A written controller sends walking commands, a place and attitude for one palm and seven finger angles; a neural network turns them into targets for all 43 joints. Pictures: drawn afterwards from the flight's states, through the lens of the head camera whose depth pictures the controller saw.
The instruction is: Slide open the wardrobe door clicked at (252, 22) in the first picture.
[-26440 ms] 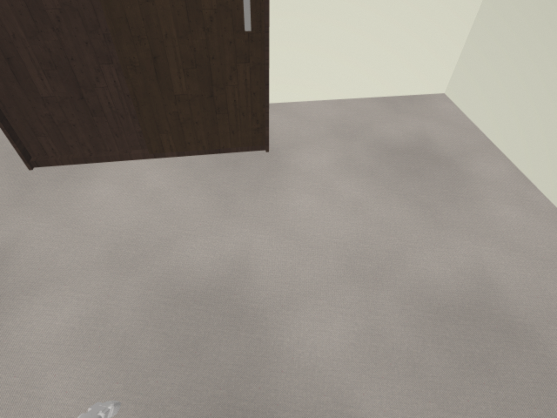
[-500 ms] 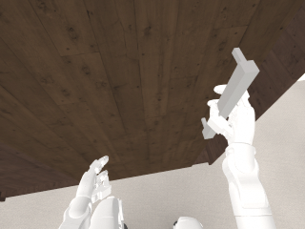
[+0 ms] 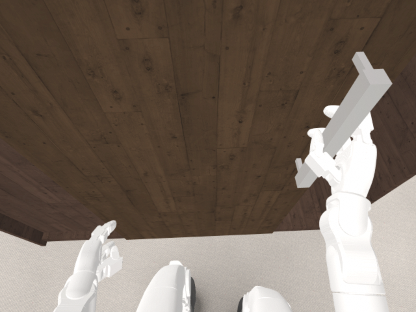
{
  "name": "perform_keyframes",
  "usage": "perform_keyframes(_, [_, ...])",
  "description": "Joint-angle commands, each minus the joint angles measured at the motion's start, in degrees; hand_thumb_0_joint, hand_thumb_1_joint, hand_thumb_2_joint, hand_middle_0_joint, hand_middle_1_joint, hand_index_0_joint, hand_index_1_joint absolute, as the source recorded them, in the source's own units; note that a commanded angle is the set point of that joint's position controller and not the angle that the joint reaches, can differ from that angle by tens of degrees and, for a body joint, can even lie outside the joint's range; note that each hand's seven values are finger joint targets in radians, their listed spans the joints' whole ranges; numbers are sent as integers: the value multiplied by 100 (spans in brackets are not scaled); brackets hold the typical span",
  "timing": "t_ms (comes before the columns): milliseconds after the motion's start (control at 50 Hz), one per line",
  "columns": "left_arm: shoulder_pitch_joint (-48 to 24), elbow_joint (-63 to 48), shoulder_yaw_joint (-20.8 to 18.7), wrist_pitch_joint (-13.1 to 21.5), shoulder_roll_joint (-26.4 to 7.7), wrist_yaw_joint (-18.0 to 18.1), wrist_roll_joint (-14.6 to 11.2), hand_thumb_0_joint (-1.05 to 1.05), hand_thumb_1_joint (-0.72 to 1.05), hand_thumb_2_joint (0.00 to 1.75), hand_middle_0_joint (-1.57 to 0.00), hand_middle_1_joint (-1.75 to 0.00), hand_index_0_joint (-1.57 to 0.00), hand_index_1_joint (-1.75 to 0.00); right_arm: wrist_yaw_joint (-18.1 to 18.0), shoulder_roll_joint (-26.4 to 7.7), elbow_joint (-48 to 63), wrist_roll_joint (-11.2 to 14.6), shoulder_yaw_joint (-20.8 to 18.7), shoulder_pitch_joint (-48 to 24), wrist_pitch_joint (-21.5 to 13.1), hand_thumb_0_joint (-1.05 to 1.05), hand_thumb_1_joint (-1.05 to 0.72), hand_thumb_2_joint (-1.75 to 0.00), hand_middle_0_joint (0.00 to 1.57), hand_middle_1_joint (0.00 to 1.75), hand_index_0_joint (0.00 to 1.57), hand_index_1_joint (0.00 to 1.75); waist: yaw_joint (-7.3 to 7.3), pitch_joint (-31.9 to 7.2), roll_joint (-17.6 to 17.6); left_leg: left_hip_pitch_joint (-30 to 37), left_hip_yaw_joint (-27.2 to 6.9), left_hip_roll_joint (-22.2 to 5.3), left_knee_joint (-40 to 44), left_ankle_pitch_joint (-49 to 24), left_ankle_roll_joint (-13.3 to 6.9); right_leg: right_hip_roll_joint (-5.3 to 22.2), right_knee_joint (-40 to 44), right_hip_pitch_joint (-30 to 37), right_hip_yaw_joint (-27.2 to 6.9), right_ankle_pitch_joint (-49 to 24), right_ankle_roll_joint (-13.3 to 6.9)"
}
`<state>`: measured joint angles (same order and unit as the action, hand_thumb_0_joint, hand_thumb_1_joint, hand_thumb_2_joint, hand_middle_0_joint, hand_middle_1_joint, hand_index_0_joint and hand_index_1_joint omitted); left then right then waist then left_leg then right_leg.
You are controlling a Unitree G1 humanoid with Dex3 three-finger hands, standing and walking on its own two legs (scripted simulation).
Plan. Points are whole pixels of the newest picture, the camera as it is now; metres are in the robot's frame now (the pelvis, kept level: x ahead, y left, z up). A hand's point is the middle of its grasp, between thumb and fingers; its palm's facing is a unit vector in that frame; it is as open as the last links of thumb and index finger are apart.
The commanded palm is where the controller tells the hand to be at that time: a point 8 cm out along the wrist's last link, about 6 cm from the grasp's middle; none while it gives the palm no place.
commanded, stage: step sideways, sliding the door along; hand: right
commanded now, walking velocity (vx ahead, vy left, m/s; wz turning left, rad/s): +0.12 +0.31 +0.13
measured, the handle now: (324, 134) +0.39 -0.19 +0.10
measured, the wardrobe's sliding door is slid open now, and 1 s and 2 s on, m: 0.25 0.48 0.49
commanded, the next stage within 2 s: stop walking and hold the door there in 1.32 s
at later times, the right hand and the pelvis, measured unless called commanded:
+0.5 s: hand (236, 157) +0.33 -0.04 +0.12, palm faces +0.27 +0.96 -0.08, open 6.3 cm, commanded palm +0.30 -0.02 +0.11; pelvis -0.05 +0.12 +0.01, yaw +2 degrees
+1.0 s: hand (167, 157) +0.33 +0.07 +0.12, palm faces +0.36 +0.93 -0.09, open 6.6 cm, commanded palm +0.29 +0.10 +0.09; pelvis -0.04 +0.29 -0.02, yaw +1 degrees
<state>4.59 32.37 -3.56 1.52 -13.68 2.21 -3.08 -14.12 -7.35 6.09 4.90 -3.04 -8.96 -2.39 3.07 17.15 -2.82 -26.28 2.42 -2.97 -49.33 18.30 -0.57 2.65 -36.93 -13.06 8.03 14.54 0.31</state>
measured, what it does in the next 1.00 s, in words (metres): steps to the left: left foot, then right foot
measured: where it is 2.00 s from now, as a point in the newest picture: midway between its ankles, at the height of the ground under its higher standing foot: outside the picture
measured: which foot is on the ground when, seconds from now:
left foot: up 0.00-0.34, down 0.36-0.54, up 0.56-0.98, down 1.00-1.00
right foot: down 0.00-0.38, up 0.40-0.52, down 0.54-1.00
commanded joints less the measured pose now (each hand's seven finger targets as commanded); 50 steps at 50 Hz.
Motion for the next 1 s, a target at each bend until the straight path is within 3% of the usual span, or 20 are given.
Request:
perform_keyframes(0, [-394,-902,0,271,-557,-119,206,0,90,90,-20,-30,-20,-30,599,647,2184,-296,1719,-1827,-766,0,-90,-90,45,140,45,140,-513,-2888,1260,-550,-1009,61,-4068,814,122,2993,1956,634,-2671,-1728,-1397])
perform_keyframes(60, [-359,-847,1,120,-702,-63,147,0,90,90,-20,-30,-20,-30,552,632,2055,-245,1896,-2056,-553,0,-90,-90,45,140,45,140,-340,-2716,1149,-1663,-837,63,-4541,736,255,2594,1357,1408,-1729,-2393,-1212])
perform_keyframes(120, [63,-795,-5,155,-655,-5,106,0,90,90,-20,-30,-20,-30,609,956,1791,-222,2037,-2293,-518,0,-90,-90,45,140,45,140,-324,-3110,1507,-1512,-345,115,-3286,830,356,2178,1130,2221,-1009,-2817,-862])
perform_keyframes(220, [254,-827,4,348,-579,-90,39,0,90,90,-20,-30,-20,-30,671,718,1200,-262,1745,-2623,-614,0,-90,-90,45,140,45,140,-576,-3054,2483,-217,440,202,181,975,307,1885,790,2378,-624,-3611,-541])
perform_keyframes(280, [253,-775,40,468,-499,-199,16,0,90,90,-20,-30,-20,-30,721,440,940,-311,1497,-2759,-735,0,-90,-90,45,140,45,140,-611,-3057,2496,732,559,232,2098,-136,235,1742,252,2063,-770,-3451,-439])
perform_keyframes(340, [168,-645,130,439,-214,-193,-119,0,90,90,-20,-30,-20,-30,772,-190,683,-377,1171,-2982,-825,0,-90,-90,45,140,45,140,-552,-3242,745,2263,194,-235,3295,-2309,64,1063,-735,992,-571,-1526,-91])
perform_keyframes(380, [49,-652,132,398,1,-93,-129,0,90,90,-20,-30,-20,-30,683,-462,473,-373,992,-3129,-778,0,-90,-90,45,140,45,140,-482,-3345,-1373,2804,-1007,-1356,2597,-4280,-613,338,-1964,-659,-427,1552,-76])
perform_keyframes(400, [-139,-491,-22,372,-304,-3,-76,0,90,90,-20,-30,-20,-30,705,-524,222,-275,898,-3175,-672,0,-90,-90,45,140,45,140,-295,-3171,-2706,2490,-1647,-1440,2831,-3925,-917,41,-2851,-861,-767,1893,104])
perform_keyframes(440, [-235,-272,78,335,-295,66,18,0,90,90,-20,-30,-20,-30,719,49,329,-128,1222,-3735,-674,0,-90,-90,45,140,45,140,-420,-3095,-1934,2347,-1065,-1380,2554,-3667,-1147,200,-2234,-724,-987,1894,49])
perform_keyframes(480, [-230,-260,218,215,-181,67,-18,0,90,90,-20,-30,-20,-30,681,531,543,-69,1516,-3761,-807,0,-90,-90,45,140,45,140,-692,-3323,-873,3042,-85,-913,996,-4345,-646,223,1152,-122,-614,180,12])
perform_keyframes(500, [-304,-314,93,167,-367,122,-4,0,90,90,-20,-30,-20,-30,684,448,653,-48,1503,-3698,-875,0,-90,-90,45,140,45,140,-659,-3339,169,2418,364,-508,-136,-3614,-205,641,2280,909,-795,-2497,-105])
perform_keyframes(520, [-398,-431,-99,162,-561,101,109,0,90,90,-20,-30,-20,-30,737,466,772,-33,1570,-3603,-914,0,-90,-90,45,140,45,140,-507,-3383,1394,311,367,-71,-1017,-921,57,1872,1865,2695,-2114,-5520,-562])
perform_keyframes(540, [-419,-496,-91,75,-542,9,92,0,90,90,-20,-30,-20,-30,812,581,325,-59,1627,-3281,-893,0,-90,-90,45,140,45,140,-430,-3523,1615,-282,-261,54,-2102,1132,2,2499,1473,3058,-2734,-6354,-819])
perform_keyframes(560, [-374,-595,-156,52,-689,-51,21,0,90,90,-20,-30,-20,-30,863,532,166,-41,1473,-3107,-794,0,-90,-90,45,140,45,140,-396,-3756,926,-638,-548,185,-3065,1174,60,2818,1321,2900,-2608,-5572,-1314])
perform_keyframes(600, [-473,-467,12,-73,-396,-19,134,0,90,90,-20,-30,-20,-30,894,595,770,-59,1693,-3753,-763,0,-90,-90,45,140,45,140,-487,-3287,1398,-1117,-624,42,-4071,924,128,2637,1554,2140,-2485,-4012,-1511])
perform_keyframes(720, [2,-477,15,-166,-479,11,125,0,90,90,-20,-30,-20,-30,825,727,306,-117,1740,-3968,-462,0,-90,-90,45,140,45,140,-323,-3246,1567,-2633,-382,-45,-4604,774,156,2392,1263,2741,-1542,-2730,-1235])
perform_keyframes(880, [-47,-750,19,63,-464,-75,69,0,90,90,-20,-30,-20,-30,860,322,-112,-86,1362,-3729,-581,0,-90,-90,45,140,45,140,-505,-2851,2638,236,637,152,-234,556,155,1919,868,1269,-425,-3174,-547])
perform_keyframes(940, [151,-532,94,114,-276,-98,-64,0,90,90,-20,-30,-20,-30,908,-178,-196,-222,1071,-3606,-612,0,-90,-90,45,140,45,140,-484,-3205,1131,1943,610,318,2282,-1929,204,1047,-943,947,-357,-1987,-29])
perform_keyframes(960, [122,-480,122,156,-128,-86,-97,0,90,90,-20,-30,-20,-30,899,-408,-147,-239,907,-3651,-638,0,-90,-90,45,140,45,140,-441,-3340,71,2783,100,-217,2558,-2814,-20,699,-1794,96,-426,-728,0])
perform_keyframes(980, [-88,-502,154,208,-10,-55,-98,0,90,90,-20,-30,-20,-30,841,-869,-41,-304,617,-3731,-660,0,-90,-90,45,140,45,140,-418,-3287,-1207,3122,-1252,-1251,2343,-4572,-583,301,-3054,-1156,-478,1863,139])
